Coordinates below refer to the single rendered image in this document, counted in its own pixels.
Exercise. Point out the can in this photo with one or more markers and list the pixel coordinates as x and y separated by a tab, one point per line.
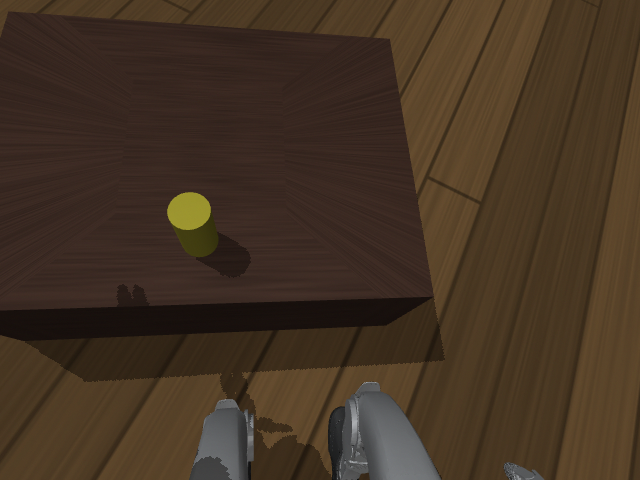
191	217

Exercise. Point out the right robot hand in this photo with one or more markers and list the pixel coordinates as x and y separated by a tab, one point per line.
515	472

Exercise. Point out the right robot foot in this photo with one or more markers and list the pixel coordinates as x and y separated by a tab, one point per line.
335	447

